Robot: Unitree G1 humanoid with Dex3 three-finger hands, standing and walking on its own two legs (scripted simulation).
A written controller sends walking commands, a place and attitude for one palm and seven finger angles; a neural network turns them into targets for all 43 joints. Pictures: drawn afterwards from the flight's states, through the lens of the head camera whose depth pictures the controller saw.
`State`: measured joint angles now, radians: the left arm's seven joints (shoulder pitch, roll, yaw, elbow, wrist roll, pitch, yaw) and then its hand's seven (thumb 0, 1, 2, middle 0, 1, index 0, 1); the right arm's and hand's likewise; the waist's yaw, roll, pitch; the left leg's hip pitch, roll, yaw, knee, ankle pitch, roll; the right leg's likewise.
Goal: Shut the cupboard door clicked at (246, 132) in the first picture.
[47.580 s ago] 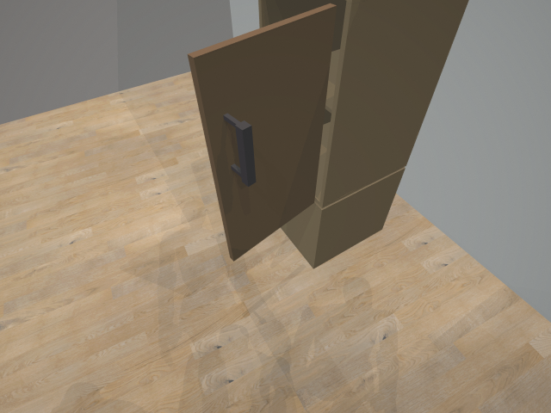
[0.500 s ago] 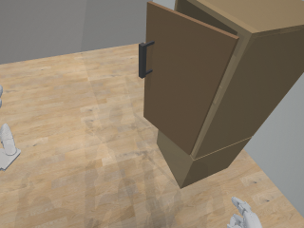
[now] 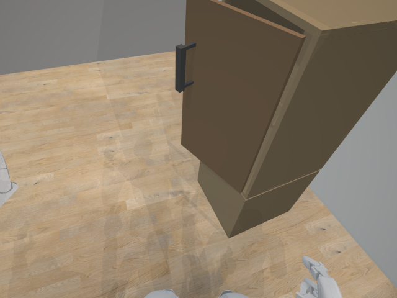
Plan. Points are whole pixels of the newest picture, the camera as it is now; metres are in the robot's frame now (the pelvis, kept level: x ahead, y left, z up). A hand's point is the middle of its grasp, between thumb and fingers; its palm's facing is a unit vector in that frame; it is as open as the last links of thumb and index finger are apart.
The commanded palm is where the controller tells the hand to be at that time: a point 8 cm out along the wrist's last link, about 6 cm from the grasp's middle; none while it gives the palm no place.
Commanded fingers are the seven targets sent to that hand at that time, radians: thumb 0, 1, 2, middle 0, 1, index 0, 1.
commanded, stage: step back with the hand held close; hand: left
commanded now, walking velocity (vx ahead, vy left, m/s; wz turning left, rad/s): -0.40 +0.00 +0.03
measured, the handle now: (185, 67) +0.72 +0.09 +0.09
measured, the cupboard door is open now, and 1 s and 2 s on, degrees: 20 20 20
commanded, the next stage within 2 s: stop stepping back and stand still in 0.70 s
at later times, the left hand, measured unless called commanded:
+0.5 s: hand out of the picture +0.18 +0.30 +0.22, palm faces +0.51 -0.77 -0.37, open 7.4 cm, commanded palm +0.13 +0.31 +0.21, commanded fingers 0.00 0.90 0.90 -0.20 -0.30 -0.20 -0.30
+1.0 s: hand out of the picture -0.03 +0.28 +0.23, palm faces +0.61 -0.72 -0.33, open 7.4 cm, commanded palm -0.04 +0.27 +0.21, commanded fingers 0.00 0.90 0.90 -0.20 -0.30 -0.20 -0.30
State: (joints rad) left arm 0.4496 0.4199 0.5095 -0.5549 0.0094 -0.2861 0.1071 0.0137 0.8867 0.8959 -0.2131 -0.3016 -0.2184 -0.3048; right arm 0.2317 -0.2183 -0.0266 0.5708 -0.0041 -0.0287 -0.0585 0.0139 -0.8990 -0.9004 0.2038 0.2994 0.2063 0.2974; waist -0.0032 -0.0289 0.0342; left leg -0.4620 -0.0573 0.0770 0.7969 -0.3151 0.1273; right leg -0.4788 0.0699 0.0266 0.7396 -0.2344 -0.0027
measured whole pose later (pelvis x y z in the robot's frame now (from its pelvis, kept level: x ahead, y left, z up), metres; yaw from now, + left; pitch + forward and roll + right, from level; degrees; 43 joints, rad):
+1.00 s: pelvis -0.19 -0.03 +0.04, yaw -1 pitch +2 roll +2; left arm 0.52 0.41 0.50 -0.44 -0.07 -0.15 0.16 0.01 0.89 0.90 -0.21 -0.30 -0.22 -0.30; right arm 0.35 -0.22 -0.01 0.68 0.01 -0.01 -0.08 0.01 -0.90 -0.90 0.20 0.30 0.21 0.30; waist 0.07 -0.08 -0.19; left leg -0.49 0.05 0.01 1.00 -0.40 -0.02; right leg -0.23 -0.04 -0.10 0.46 -0.29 -0.04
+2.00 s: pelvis -0.22 +0.04 +0.03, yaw +2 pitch -1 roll -1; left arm 0.55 0.35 0.36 -0.42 -0.04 -0.15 0.15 0.02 0.89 0.90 -0.21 -0.30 -0.21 -0.30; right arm 0.24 -0.18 0.02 0.66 0.02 -0.08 -0.06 0.01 -0.90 -0.90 0.21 0.30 0.21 0.30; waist 0.02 0.01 -0.01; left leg -0.29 0.04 0.08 0.55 -0.25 0.02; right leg -0.20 0.00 -0.03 0.51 -0.29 0.00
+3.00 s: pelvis -0.24 +0.05 +0.04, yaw +1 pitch -2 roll -1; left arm 0.39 0.19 0.00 1.10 0.01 0.03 0.03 0.00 0.93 0.90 -0.20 -0.30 -0.20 -0.30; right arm 0.33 -0.18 0.00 1.08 -0.01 0.04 -0.02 0.01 -0.90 -0.90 0.20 0.30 0.20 0.30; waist -0.01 0.02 0.04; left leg -0.24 0.00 0.10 0.44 -0.17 0.05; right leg -0.18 -0.03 -0.02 0.42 -0.22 0.02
